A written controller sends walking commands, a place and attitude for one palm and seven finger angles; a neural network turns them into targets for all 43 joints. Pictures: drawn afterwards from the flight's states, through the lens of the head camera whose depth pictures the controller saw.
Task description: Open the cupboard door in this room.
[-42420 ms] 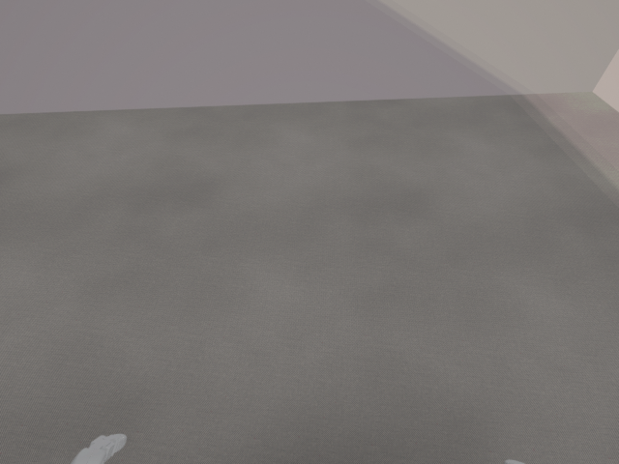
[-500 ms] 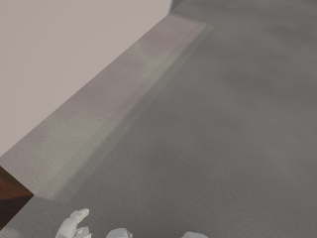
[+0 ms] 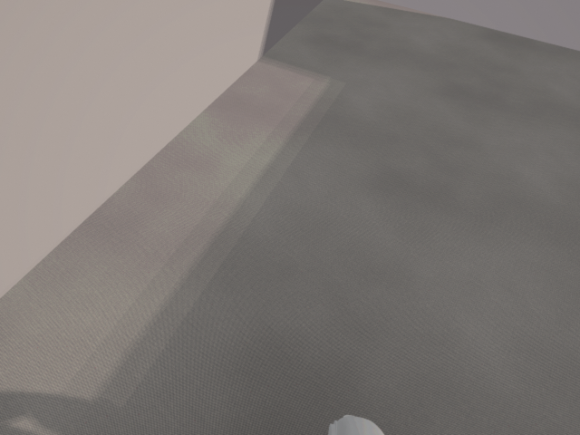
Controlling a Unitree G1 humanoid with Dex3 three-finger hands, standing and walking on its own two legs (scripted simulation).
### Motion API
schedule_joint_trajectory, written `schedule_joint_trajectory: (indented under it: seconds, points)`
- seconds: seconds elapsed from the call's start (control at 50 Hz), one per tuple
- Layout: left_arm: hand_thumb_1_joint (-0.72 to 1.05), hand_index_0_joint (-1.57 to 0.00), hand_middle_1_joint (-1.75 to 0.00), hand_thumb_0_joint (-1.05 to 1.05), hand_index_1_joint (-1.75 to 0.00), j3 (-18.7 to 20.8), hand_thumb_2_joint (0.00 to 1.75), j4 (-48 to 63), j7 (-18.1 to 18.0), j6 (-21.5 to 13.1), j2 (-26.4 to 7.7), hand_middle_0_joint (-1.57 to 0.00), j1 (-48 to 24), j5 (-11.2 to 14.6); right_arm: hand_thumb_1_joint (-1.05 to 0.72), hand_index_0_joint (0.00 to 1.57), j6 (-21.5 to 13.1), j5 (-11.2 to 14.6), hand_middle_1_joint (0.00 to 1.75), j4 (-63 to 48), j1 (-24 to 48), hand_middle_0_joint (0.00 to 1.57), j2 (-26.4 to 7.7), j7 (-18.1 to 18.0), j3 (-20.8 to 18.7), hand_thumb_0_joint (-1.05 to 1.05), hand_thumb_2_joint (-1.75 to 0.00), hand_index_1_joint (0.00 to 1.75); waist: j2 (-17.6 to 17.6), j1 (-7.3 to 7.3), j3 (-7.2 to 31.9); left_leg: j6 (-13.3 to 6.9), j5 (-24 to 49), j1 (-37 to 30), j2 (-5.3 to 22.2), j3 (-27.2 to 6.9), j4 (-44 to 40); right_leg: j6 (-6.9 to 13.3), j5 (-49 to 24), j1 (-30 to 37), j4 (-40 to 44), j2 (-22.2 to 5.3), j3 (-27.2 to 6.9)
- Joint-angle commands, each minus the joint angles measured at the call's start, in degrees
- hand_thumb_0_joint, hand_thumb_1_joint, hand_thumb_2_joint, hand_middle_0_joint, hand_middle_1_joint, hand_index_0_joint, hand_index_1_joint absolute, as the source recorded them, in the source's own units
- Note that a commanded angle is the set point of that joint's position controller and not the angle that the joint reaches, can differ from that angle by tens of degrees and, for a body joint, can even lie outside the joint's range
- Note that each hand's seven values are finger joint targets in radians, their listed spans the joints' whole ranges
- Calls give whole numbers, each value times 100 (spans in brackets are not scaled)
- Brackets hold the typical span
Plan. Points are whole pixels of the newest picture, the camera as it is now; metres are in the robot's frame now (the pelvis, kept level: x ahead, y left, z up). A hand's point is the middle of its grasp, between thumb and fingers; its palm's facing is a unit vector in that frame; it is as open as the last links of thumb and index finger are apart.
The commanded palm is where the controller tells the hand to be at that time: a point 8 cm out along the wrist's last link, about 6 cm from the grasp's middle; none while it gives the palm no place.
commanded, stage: walk to a spot facing it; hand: left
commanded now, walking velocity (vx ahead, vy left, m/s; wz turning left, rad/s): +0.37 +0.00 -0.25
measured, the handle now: out of the picture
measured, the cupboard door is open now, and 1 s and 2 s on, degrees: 52 52 52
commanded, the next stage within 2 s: turn to face it in 0.66 s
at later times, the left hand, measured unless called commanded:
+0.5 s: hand (226, 348) +0.27 +0.13 -0.18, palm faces -0.01 -0.98 -0.18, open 7.2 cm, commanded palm none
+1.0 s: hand (260, 244) +0.50 +0.10 -0.18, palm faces +0.04 -0.98 -0.19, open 7.4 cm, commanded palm none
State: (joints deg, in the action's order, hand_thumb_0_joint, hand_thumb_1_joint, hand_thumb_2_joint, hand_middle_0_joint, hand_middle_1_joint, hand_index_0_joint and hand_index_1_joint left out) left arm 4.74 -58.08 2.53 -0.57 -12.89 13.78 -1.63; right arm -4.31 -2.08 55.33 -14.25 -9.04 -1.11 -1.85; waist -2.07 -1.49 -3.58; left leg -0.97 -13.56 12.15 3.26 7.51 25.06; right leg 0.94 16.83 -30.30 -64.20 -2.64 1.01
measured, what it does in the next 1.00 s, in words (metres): walks ahead: right foot, then left foot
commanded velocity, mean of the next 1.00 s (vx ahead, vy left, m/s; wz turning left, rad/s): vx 0.25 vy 0.00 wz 0.11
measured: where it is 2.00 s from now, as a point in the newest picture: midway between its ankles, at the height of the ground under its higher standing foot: (327, 339)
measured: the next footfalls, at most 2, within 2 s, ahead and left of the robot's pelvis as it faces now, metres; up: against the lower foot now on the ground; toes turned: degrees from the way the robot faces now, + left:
right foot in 0.22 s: +0.21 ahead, -0.15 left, +0.00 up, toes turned -9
left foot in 0.60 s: +0.42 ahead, +0.07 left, +0.00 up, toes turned +5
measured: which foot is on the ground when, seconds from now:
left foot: down 0.00-0.22, up 0.24-0.58, down 0.60-0.94, up 0.96-1.00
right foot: up 0.00-0.20, down 0.22-0.60, up 0.62-0.92, down 0.94-1.00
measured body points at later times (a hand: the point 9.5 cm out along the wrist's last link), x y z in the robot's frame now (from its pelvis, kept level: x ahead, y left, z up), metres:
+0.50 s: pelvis +0.22 -0.06 +0.00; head +0.25 -0.05 +0.45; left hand +0.27 +0.18 -0.16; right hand +0.25 -0.29 -0.15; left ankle +0.32 +0.08 -0.71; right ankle +0.17 -0.15 -0.74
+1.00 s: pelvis +0.42 -0.08 -0.02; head +0.44 -0.09 +0.43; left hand +0.50 +0.15 -0.16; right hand +0.39 -0.31 -0.18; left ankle +0.38 +0.05 -0.72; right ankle +0.47 -0.20 -0.74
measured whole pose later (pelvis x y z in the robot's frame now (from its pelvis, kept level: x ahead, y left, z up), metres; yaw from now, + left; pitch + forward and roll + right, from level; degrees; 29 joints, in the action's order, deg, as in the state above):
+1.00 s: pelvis +0.42 -0.08 -0.02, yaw +2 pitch +0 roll +1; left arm 3.0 -57.0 0.8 -1.8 -9.6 9.0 -1.6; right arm 1.8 -0.8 62.8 -18.6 -9.6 0.1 -2.9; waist -0.1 1.4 -3.3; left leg 1.0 -29.2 18.8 3.0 3.8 48.3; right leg 0.0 14.2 -20.3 -35.6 -5.9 7.2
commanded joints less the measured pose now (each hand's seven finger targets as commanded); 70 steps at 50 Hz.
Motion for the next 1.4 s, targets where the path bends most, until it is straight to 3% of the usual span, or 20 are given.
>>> schedule_joint_trajectory:
  seconds: [0.0, 0.12, 0.16, 0.2, 0.32, 0.46, 0.54, 0.58, 0.6, 0.66, 0.74, 0.86, 0.9, 0.94, 1.12, 1.14, 1.16, 1.18, 1.2, 1.38]
  points:
    - [90, -20, -30, 0, -30, -110, 90, 541, 60, -70, 63, -20, -454, -4, -90, 20, -61, 4, 30, 111, -861, 20, -923, 2, -197, 0, -90, 30, 1007, 280, 258, -530, 1056, -465, 1264, -477, -1364, -51, -452, -111, 1421, -228, 263]
    - [90, -20, -30, 0, -30, -96, 90, 566, 60, -98, -105, -20, -900, -4, -90, 20, 50, -33, 30, 394, -1127, 20, -1038, 35, -166, 0, -90, 30, 779, 305, 50, -470, 882, -345, 1393, -327, -1000, 74, -545, 1064, 2928, 39, 678]
    - [90, -20, -30, 0, -30, -2, 90, 217, -1, -164, -438, -20, 83, -18, -90, 20, 61, 29, 30, 456, -1066, 20, -931, 61, -124, 0, -90, 30, 256, -209, 410, -208, 1522, 230, 1007, 47, 423, 318, -530, 2744, 3444, 114, 468]
    - [90, -20, -30, 0, -30, 274, 90, -200, -142, -210, -1480, -20, 1694, 23, -90, 20, 19, 188, 30, 99, -784, 20, -557, 91, -44, 0, -90, 30, -1781, -797, 1312, 203, -2210, 2533, -84, 392, 3770, 1391, 462, 4769, 4871, -2341, -3110]
    - [90, -20, -30, 0, -30, -18, 90, 113, -279, -321, -457, -20, 139, 61, -90, 20, 224, 49, 30, 314, -516, 20, -379, 133, -127, 0, -90, 30, -514, 194, 79, 314, -762, 1862, 680, -508, 3321, 1010, -1257, 2021, 5280, -1485, -822]
    - [90, -20, -30, 0, -30, 17, 90, -172, -222, -438, -565, -20, 506, 53, -90, 20, 161, 62, 30, 8, 204, 20, -236, 290, -161, 0, -90, 30, -315, 83, -6, 281, 209, 1500, 331, -129, 1318, 856, -1236, 2328, 5171, -1223, -407]
    - [90, -20, -30, 0, -30, 2, 90, -174, -231, -391, -529, -20, 408, 76, -90, 20, 71, 24, 30, 208, -444, 20, -625, 220, -239, 0, -90, 30, 101, 543, 177, 63, 512, -263, 56, -6, 389, 517, -1726, 1780, 3888, -868, 82]
    - [90, -20, -30, 0, -30, -116, 90, 40, -184, -376, -88, -20, 609, 124, -90, 20, 43, -92, 30, 536, -1912, 20, -1611, 95, -467, 0, -90, 30, 2186, 959, 1122, -989, 301, -2334, 2159, -2961, -499, 19, 1045, -191, 503, 264, 799]
    - [90, -20, -30, 0, -30, -127, 90, 242, -197, -380, -255, -20, 156, 90, -90, 20, 111, -52, 30, 540, -2030, 20, -1628, 40, -432, 0, -90, 30, 1702, 1034, 1040, -1338, 211, -2151, 2523, -3522, -888, 63, 1632, -594, -597, 237, 173]
    - [90, -20, -30, 0, -30, -85, 90, 249, -146, -293, -212, -20, -285, 11, -90, 20, 72, -7, 30, 206, -789, 20, -1027, 18, -270, 0, -90, 30, 1056, 511, -185, -927, -718, -52, 2080, -2532, -1401, -23, 601, -833, -885, -430, -195]
    - [90, -20, -30, 0, -30, -130, 90, 125, -69, -97, 93, -20, 135, 26, -90, 20, -3, 15, 30, 201, -427, 20, -955, -10, -184, 0, -90, 30, 976, 148, 188, -600, 508, 283, 1422, -864, -1359, -150, 84, 309, 940, -434, 163]
    - [90, -20, -30, 0, -30, -98, 90, -8, -168, -163, -153, -20, 490, 12, -90, 20, 185, 114, 30, 241, -114, 20, -892, 23, -197, 0, -90, 30, 182, -117, 399, -332, -64, 1160, 687, -675, -268, -327, -762, 2361, 3289, -55, 573]
    - [90, -20, -30, 0, -30, 81, 90, 4, -258, -182, -952, -20, 764, -18, -90, 20, 292, 140, 30, 84, -74, 20, -480, 91, -127, 0, -90, 30, -1345, -303, 373, 199, -1639, 2036, -220, 76, 1364, 202, -289, 2787, 4681, -1761, -1214]
    - [90, -20, -30, 0, -30, 135, 90, 176, -290, -81, -1216, -20, 674, 21, -90, 20, 384, 144, 30, -41, -49, 20, -505, 112, -201, 0, -90, 30, -1136, -295, 511, 165, -2259, 1935, -50, -358, 3428, 899, 253, 2303, 5286, -2539, -1704]
    - [90, -20, -30, 0, -30, 147, 90, 418, -365, -64, -791, -20, -94, 60, -90, 20, 443, 106, 30, 27, -259, 20, -344, 172, -128, 0, -90, 30, -313, 217, 725, 397, 45, 503, -103, 174, 585, 150, -2770, 2230, 3331, -1683, 845]
    - [90, -20, -30, 0, -30, 119, 90, 497, -347, -31, -691, -20, -156, 106, -90, 20, 411, 84, 30, 79, -540, 20, -618, 169, -193, 0, -90, 30, 238, 363, 886, 314, 856, -276, 46, -72, -26, -95, -2248, 1749, 2689, -1512, 986]
    - [90, -20, -30, 0, -30, 54, 90, 685, -315, 12, -388, -20, -234, 143, -90, 20, 372, 41, 30, 34, -810, 20, -1194, 137, -335, 0, -90, 30, 1758, 499, 1018, -261, 2602, -1025, 1271, -1846, -334, -506, 82, 477, 1540, -773, 1140]
    - [90, -20, -30, 0, -30, -40, 90, 920, -342, 84, -277, -20, -677, 141, -90, 20, 413, 32, 30, 47, -1082, 20, -1618, 44, -428, 0, -90, 30, 2171, 739, 1014, -1050, 4359, -1091, 2193, -2948, -384, -650, 2241, -307, 503, -367, 566]
    - [90, -20, -30, 0, -30, -20, 90, 1060, -359, 129, -420, -20, -860, 109, -90, 20, 446, 5, 30, 26, -1096, 20, -1733, 8, -442, 0, -90, 30, 1340, 718, 1070, -1279, 3820, -974, 2275, -2734, -228, -539, 2002, -301, -8, -415, 35]
    - [90, -20, -30, 0, -30, 5, 90, 871, -279, 187, -414, -20, -419, 133, -90, 20, 512, 29, 30, -553, 428, 20, -1653, -12, -447, 0, -90, 30, 1279, 175, 787, -639, 2417, 53, 1023, -1850, -88, -546, 736, 1081, 2092, 73, 305]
